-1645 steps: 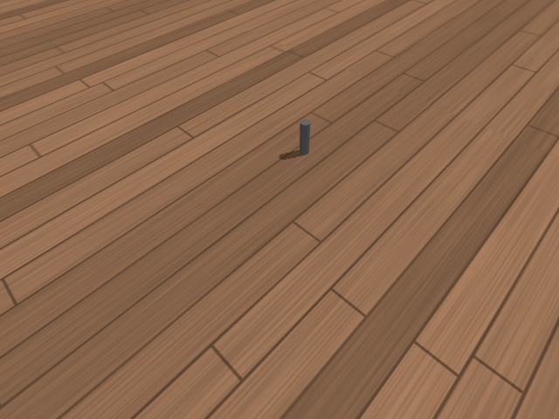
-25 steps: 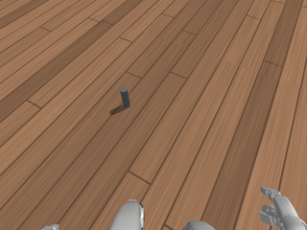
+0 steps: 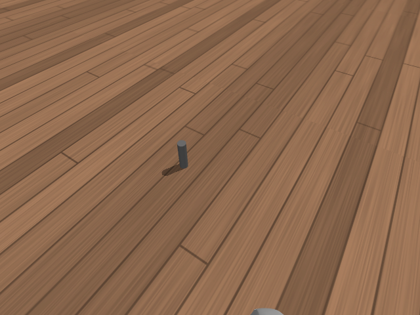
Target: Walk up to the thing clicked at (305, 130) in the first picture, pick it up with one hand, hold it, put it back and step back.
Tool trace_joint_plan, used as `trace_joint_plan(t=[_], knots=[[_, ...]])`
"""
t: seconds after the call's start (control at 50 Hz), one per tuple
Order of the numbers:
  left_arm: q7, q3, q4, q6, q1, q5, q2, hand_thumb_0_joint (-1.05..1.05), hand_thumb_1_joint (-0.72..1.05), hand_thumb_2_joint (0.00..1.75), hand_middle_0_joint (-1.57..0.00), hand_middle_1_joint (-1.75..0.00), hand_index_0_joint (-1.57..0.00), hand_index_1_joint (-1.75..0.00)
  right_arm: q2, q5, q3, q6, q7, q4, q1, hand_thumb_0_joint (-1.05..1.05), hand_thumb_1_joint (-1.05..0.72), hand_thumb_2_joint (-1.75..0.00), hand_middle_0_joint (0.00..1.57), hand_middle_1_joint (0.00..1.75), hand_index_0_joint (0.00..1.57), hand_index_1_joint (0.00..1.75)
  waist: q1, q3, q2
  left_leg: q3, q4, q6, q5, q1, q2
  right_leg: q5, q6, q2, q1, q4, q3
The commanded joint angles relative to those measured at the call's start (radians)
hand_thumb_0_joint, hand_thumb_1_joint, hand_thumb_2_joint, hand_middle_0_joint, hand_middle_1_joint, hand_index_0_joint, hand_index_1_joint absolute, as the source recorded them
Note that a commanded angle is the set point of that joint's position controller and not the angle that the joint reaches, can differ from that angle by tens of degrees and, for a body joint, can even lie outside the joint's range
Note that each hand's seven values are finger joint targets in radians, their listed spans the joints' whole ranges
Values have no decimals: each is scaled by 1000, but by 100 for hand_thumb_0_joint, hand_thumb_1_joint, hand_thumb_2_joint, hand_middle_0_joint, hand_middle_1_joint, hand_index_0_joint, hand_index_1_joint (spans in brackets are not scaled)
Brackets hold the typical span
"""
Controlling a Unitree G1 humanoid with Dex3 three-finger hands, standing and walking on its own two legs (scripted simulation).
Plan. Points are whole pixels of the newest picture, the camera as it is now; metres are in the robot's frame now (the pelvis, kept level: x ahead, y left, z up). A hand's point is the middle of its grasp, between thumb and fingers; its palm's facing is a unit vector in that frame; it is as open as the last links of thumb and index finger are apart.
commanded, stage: step back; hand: left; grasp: from the side
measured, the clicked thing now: (182, 154) +1.07 +0.19 -0.67
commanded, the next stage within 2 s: stand in 0.76 s
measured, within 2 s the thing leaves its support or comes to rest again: neither
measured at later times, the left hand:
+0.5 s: hand out of the picture +0.11 +0.26 -0.16, palm faces +0.02 -0.94 -0.33, open 7.4 cm
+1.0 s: hand (106, 307) +0.16 +0.25 -0.14, palm faces -0.02 -0.94 -0.33, open 7.3 cm
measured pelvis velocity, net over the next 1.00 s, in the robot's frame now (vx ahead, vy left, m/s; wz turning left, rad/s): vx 0.06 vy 0.00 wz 0.00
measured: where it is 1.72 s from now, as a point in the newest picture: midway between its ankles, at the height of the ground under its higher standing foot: outside the picture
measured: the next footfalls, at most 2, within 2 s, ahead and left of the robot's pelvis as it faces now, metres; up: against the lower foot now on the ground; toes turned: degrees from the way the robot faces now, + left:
right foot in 0.10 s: +0.08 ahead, -0.14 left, +0.00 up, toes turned -1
left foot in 0.38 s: +0.10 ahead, +0.12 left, +0.00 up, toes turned +1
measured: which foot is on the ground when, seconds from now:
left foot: down 0.00-0.14, up 0.16-0.36, down 0.38-1.00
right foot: up 0.00-0.08, down 0.10-1.00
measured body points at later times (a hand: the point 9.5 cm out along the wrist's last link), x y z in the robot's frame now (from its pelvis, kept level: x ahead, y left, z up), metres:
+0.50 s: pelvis +0.05 +0.00 +0.00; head +0.07 +0.01 +0.45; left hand +0.11 +0.31 -0.13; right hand +0.12 -0.31 -0.12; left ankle +0.06 +0.11 -0.73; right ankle +0.04 -0.14 -0.73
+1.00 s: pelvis +0.06 +0.00 +0.01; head +0.07 +0.00 +0.46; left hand +0.16 +0.30 -0.12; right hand +0.17 -0.29 -0.11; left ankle +0.06 +0.12 -0.73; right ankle +0.04 -0.14 -0.73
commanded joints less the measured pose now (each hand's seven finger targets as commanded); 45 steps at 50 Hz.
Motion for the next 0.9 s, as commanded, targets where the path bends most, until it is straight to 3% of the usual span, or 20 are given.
trace_joint_plan(t=[0.0,0.04,0.08,0.1,0.12,0.14,0.16,0.22,0.26,0.34,0.36,0.38,0.4,0.42,0.44,0.5,0.6,0.72,0.74,0.88], knots=[[1,45,-74,-48,-87,-4,169,0,90,90,-20,-30,-20,-30,-296,3,-86,-31,-7,-101,-100,0,-90,-90,20,30,20,30,-21,70,239,-241,-279,114,-329,-167,208,-1,5,11,53,-118,-28],[7,42,-61,-60,-63,-1,151,0,90,90,-20,-30,-20,-30,-289,8,-83,-17,-6,-110,-115,0,-90,-90,20,30,20,30,0,41,233,-192,-203,110,-296,-180,198,43,-3,31,146,-265,-46],[18,44,-21,-73,-4,7,155,0,90,90,-20,-30,-20,-30,-243,22,-67,-6,-6,-117,-121,0,-90,-90,20,30,20,30,34,-1,162,-115,-58,70,-253,-236,139,118,-18,58,298,-388,-46],[27,55,-10,-81,43,15,180,0,90,90,-20,-30,-20,-30,-206,24,-56,-5,-8,-124,-107,0,-90,-90,20,30,20,30,52,-38,82,-79,77,47,-198,-299,106,95,-34,-7,400,-421,68],[37,69,-12,-90,60,22,250,0,90,90,-20,-30,-20,-30,-153,31,-41,-8,-9,-141,-120,0,-90,-90,20,30,20,30,69,-44,-115,-23,283,2,-227,-448,-16,-107,-114,-202,403,-548,424],[33,78,-31,-90,5,18,303,0,90,90,-20,-30,-20,-30,-208,24,-56,-2,-18,-127,-107,0,-90,-90,20,30,20,30,62,-4,-93,-56,387,-11,-290,-370,11,-343,-200,-334,227,-609,539],[32,75,-56,-87,-66,15,296,0,90,90,-20,-30,-20,-30,-250,21,-70,-5,-17,-99,-57,0,-90,-90,20,30,20,30,27,50,-70,-72,395,-12,-274,-297,43,-389,-235,-348,102,-609,538],[36,52,-53,-98,-78,7,216,0,90,90,-20,-30,-20,-30,-215,24,-63,-13,-8,-73,-53,0,-90,-90,20,30,20,30,21,41,-44,-78,302,1,-190,-287,58,-144,-164,-233,151,-551,318],[34,49,-46,-99,-93,7,227,0,90,90,-20,-30,-20,-30,-209,19,-63,-10,-3,-63,-41,0,-90,-90,20,30,20,30,19,19,-80,-26,256,-8,-139,-218,62,-101,-153,-219,101,-533,269],[33,16,-55,-78,-141,-9,188,0,90,90,-20,-30,-20,-30,-189,19,-64,-21,-9,-26,-18,0,-90,-90,20,30,20,30,-24,-32,-63,35,-69,-11,65,3,21,200,-99,-144,48,-372,107],[33,2,-54,-76,-128,-14,160,0,90,90,-20,-30,-20,-30,-203,16,-66,-24,-16,-23,-27,0,-90,-90,20,30,20,30,-27,-53,-24,-14,-109,-6,137,60,52,290,-72,-124,28,-311,77],[34,-10,-55,-76,-117,-22,126,0,90,90,-20,-30,-20,-30,-230,12,-68,-30,-22,-27,-38,0,-90,-90,20,30,20,30,-18,-86,53,-133,-137,22,206,73,149,338,-42,-81,29,-239,39],[34,-19,-43,-70,-85,-35,98,0,90,90,-20,-30,-20,-30,-270,16,-65,-36,-24,-44,-104,0,-90,-90,20,30,20,30,18,-89,162,-308,-210,76,155,20,271,188,-2,-6,25,-194,4],[40,-5,-10,-61,-76,-38,145,0,90,90,-20,-30,-20,-30,-309,24,-65,-29,-18,-51,-172,0,-90,-90,20,30,20,30,35,-62,168,-296,-191,141,48,-116,307,7,-5,1,139,-211,-7],[41,-6,3,-63,-83,-28,153,0,90,90,-20,-30,-20,-30,-293,22,-64,-24,-14,-44,-204,0,-90,-90,20,30,20,30,37,-40,150,-251,-177,123,55,-164,280,30,-8,-8,201,-266,1],[46,-1,21,-85,-74,-28,176,0,90,90,-20,-30,-20,-30,-232,34,-42,-28,-19,-27,-182,0,-90,-90,20,30,20,30,24,-127,133,-67,-32,23,466,-31,149,475,-26,-76,262,-336,63],[56,-6,30,-76,-126,-32,165,0,90,90,-20,-30,-20,-30,-228,43,-45,-19,-26,15,-182,0,-90,-90,20,30,20,30,9,-166,118,-51,-33,22,599,48,159,549,-23,-74,263,-316,30],[57,-11,54,-70,-169,-24,159,0,90,90,-20,-30,-20,-30,-219,40,-43,-11,-25,31,-247,0,-90,-90,20,30,20,30,6,-128,74,-49,-95,23,461,16,162,510,-12,-77,279,-360,36],[51,-29,81,-69,-159,-35,124,0,90,90,-20,-30,-20,-30,-222,48,-29,-14,-20,34,-231,0,-90,-90,20,30,20,30,2,-139,78,-74,-135,24,454,48,165,499,-9,-82,302,-388,41],[47,-32,106,-74,-202,-27,143,0,90,90,-20,-30,-20,-30,-219,46,-25,-19,-11,52,-273,0,-90,-90,20,30,20,30,-2,-116,70,-64,-196,6,435,94,165,471,1,-93,317,-463,41]])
